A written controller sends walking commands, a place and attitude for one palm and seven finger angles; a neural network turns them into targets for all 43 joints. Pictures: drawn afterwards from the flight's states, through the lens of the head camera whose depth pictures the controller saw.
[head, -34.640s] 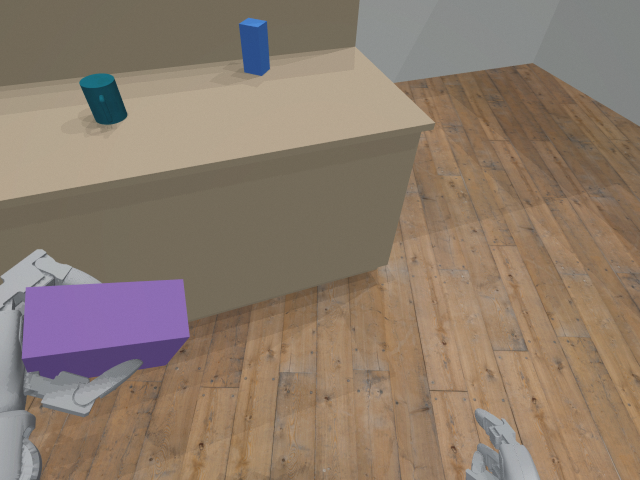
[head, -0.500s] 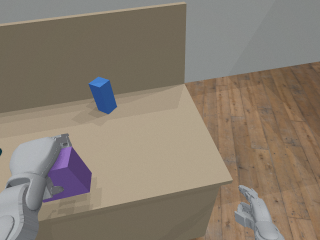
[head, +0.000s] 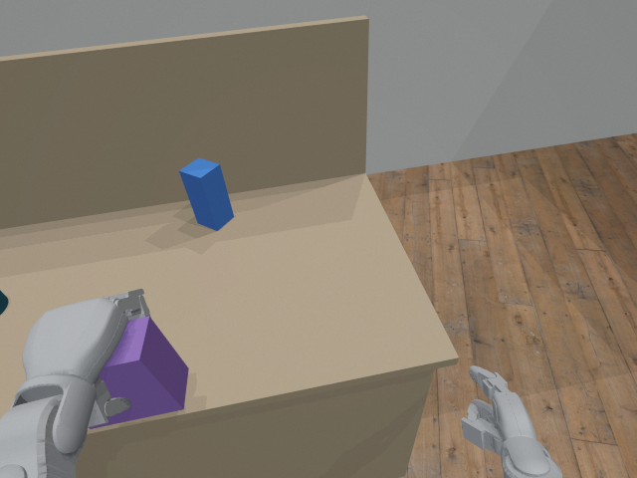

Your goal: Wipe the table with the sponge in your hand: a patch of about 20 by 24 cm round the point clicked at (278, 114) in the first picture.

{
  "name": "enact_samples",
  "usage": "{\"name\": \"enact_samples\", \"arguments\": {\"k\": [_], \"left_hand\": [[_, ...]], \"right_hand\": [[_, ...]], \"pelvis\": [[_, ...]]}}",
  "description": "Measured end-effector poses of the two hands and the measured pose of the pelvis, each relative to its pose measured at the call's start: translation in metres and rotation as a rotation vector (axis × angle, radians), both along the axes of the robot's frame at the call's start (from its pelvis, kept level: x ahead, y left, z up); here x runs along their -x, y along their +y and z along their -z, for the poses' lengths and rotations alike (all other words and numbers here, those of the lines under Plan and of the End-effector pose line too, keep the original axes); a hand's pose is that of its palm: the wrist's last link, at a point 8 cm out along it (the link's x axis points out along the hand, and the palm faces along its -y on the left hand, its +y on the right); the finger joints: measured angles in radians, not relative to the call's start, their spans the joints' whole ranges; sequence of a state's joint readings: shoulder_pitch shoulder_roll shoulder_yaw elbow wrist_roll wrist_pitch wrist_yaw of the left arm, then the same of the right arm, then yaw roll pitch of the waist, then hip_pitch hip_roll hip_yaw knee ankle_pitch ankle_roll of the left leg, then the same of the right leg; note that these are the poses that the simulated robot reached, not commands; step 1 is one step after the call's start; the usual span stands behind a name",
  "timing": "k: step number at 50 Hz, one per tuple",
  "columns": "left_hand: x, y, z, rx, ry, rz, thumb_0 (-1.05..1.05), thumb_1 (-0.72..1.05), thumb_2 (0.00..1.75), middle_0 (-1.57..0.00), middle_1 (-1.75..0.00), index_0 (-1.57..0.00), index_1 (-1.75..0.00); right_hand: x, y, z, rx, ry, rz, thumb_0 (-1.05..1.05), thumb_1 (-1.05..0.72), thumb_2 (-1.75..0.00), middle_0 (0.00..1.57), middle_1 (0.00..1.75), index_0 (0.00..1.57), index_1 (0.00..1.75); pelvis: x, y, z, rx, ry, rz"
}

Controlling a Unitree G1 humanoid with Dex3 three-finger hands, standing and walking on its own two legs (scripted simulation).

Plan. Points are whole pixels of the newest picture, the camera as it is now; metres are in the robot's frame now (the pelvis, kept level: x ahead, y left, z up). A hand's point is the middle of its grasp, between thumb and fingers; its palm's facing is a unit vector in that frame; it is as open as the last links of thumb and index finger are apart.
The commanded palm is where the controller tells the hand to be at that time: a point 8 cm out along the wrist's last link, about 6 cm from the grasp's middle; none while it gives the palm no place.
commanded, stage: bring the sponge back beside the body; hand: left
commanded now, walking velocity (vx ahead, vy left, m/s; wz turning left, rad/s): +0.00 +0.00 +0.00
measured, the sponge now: (126, 382) +0.18 +0.28 +0.05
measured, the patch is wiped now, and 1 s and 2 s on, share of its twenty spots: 1.00 1.00 1.00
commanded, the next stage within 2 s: step back with the hand held close in 0.36 s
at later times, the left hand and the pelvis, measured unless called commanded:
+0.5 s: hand (112, 361) +0.18 +0.28 +0.10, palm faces +0.05 -0.11 -0.99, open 9.9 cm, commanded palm +0.16 +0.27 +0.17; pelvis -0.01 -0.01 +0.00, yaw -1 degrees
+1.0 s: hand (110, 336) +0.19 +0.27 +0.14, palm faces +0.35 -0.83 -0.44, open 9.9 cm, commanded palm +0.14 +0.30 +0.17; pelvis -0.02 +0.02 -0.02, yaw +0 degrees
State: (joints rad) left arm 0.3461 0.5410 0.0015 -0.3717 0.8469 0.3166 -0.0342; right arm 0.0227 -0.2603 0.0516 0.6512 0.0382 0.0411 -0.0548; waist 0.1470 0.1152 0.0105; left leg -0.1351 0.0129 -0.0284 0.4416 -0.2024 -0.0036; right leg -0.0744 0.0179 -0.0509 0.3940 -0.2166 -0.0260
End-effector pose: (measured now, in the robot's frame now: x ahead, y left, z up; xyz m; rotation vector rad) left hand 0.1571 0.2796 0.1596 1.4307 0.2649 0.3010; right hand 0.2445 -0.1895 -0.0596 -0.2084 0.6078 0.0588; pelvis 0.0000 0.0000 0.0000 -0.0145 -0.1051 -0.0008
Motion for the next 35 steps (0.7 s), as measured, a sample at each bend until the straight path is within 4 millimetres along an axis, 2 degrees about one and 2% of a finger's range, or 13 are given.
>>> {"name": "enact_samples", "arguments": {"k": [10, 19, 25, 27, 29, 32, 35], "left_hand": [[0.003, 0.003, -0.001, -0.003, -0.017, -0.046, 0.0, -0.49, 1.06, -0.74, -1.35, -0.76, -1.33], [0.002, -0.009, 0.002, 0.004, 0.004, 0.009, 0.0, -0.49, 1.06, -0.74, -1.35, -0.76, -1.33], [0.002, -0.004, 0.003, -0.004, -0.004, -0.009, 0.0, -0.49, 1.06, -0.74, -1.35, -0.76, -1.33], [-0.001, 0.002, 0.004, 0.375, -0.129, 0.011, 0.0, -0.49, 1.06, -0.74, -1.35, -0.76, -1.33], [-0.006, 0.004, 0.009, 0.635, -0.243, 0.052, -0.01, -0.49, 1.06, -0.74, -1.35, -0.76, -1.33], [-0.015, -0.001, 0.014, 0.853, -0.378, 0.125, -0.01, -0.49, 1.06, -0.74, -1.35, -0.76, -1.33], [-0.02, -0.008, 0.007, 0.949, -0.471, 0.213, -0.01, -0.49, 1.06, -0.74, -1.35, -0.76, -1.33]], "right_hand": [[0.008, -0.007, 0.003, -0.002, 0.005, 0.017, 0.01, -0.91, -0.9, 0.2, 0.3, 0.2, 0.3], [0.013, -0.013, 0.002, -0.002, -0.008, 0.035, 0.01, -0.91, -0.9, 0.2, 0.3, 0.2, 0.3], [0.015, -0.016, 0.004, 0.005, 0.0, 0.041, 0.01, -0.91, -0.9, 0.2, 0.3, 0.2, 0.3], [0.017, -0.016, 0.001, 0.008, -0.022, 0.039, 0.01, -0.91, -0.9, 0.2, 0.3, 0.2, 0.3], [0.024, -0.015, -0.002, 0.015, -0.038, 0.036, 0.01, -0.91, -0.9, 0.2, 0.3, 0.2, 0.3], [0.043, -0.018, 0.0, 0.054, -0.014, 0.054, 0.01, -0.91, -0.9, 0.2, 0.3, 0.2, 0.3], [0.066, -0.026, 0.006, 0.101, 0.045, 0.097, 0.01, -0.9, -0.89, 0.2, 0.3, 0.2, 0.3]], "pelvis": [[0.005, -0.004, 0.0, -0.001, -0.009, 0.002], [0.007, -0.006, 0.0, -0.003, -0.008, 0.007], [0.006, -0.006, 0.001, -0.002, -0.008, 0.012], [0.007, -0.005, 0.002, 0.004, 0.014, 0.008], [0.009, -0.006, 0.004, 0.007, 0.042, 0.01], [0.009, -0.005, 0.008, 0.011, 0.071, 0.007], [0.008, -0.001, 0.011, 0.01, 0.09, 0.003]]}}
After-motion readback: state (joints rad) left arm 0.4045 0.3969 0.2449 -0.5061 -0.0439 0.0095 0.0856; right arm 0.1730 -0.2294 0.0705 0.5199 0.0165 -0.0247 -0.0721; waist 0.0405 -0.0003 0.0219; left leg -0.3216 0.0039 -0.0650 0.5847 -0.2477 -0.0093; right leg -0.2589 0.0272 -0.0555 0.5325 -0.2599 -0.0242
